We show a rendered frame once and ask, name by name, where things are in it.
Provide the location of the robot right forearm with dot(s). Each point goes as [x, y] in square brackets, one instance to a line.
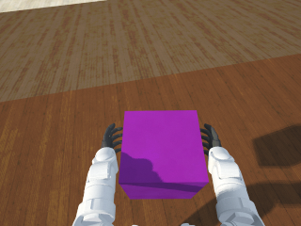
[233, 203]

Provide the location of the carton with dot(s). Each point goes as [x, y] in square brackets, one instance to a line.
[162, 155]

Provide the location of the robot left hand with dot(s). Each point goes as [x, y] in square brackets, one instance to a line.
[108, 138]

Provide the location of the robot left forearm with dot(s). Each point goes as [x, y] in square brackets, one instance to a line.
[98, 201]

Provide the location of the robot right hand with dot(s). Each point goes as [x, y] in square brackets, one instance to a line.
[212, 138]

